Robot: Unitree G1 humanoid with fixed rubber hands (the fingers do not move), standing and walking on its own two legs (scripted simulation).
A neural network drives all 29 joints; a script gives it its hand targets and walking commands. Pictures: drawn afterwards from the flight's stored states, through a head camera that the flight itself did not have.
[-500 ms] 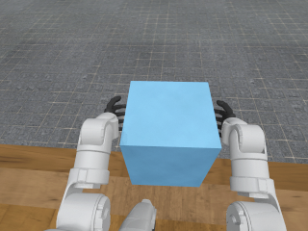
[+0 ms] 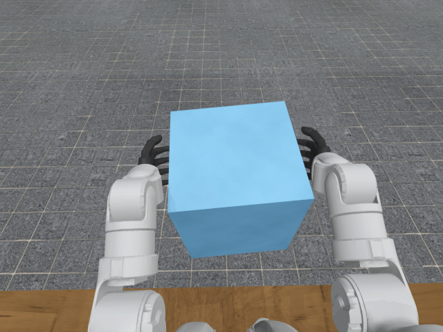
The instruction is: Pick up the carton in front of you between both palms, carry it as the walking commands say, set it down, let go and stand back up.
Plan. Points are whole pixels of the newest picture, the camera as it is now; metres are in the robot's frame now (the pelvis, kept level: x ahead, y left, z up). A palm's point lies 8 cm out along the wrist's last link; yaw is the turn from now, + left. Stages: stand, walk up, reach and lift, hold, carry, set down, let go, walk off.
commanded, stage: carry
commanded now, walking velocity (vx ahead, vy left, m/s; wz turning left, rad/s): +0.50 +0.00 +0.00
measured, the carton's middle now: (233, 186) +0.37 +0.01 +0.04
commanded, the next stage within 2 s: none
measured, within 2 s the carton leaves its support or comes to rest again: neither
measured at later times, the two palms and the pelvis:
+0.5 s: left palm (191, 115) +0.76 +0.14 -0.09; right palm (281, 125) +0.72 -0.15 -0.10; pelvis +0.40 +0.04 -0.18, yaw +1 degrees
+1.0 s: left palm (189, 93) +1.13 +0.20 -0.25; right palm (252, 91) +1.16 -0.10 -0.26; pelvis +0.80 +0.01 -0.30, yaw +1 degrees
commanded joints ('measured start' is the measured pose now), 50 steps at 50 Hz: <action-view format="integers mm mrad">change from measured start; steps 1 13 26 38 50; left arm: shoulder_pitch -610 -735 -629 -480 -657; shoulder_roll -973 -1153 -953 -854 -1104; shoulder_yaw -695 -723 -500 -586 -828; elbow -52 -42 -4 -4 -217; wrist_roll -448 -597 -291 -336 -576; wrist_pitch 3 -53 -21 11 -70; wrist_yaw -229 -274 -221 -187 -264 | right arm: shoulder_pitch -479 -635 -851 -535 -489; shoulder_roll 974 997 1228 1094 1003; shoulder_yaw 505 544 729 611 631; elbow -120 -267 -232 -119 -356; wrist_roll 242 188 512 374 172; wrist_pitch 29 -30 -13 25 -68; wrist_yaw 216 187 260 225 169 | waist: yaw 58 105 -153 93 26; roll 9 -121 -46 -193 -128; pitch -499 -375 -347 -744 -510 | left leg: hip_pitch -507 175 372 -648 -169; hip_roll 57 -11 174 35 90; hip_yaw -214 71 -457 -114 49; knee -112 -1218 -962 177 -1030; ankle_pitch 144 1062 677 -86 529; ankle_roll -15 -6 170 -46 -23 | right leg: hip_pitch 698 136 -415 1254 520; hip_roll -410 -44 -124 -569 -246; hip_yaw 793 249 172 645 221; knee -99 295 306 -8 -218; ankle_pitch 35 -113 41 621 547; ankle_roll -259 -70 87 -319 -67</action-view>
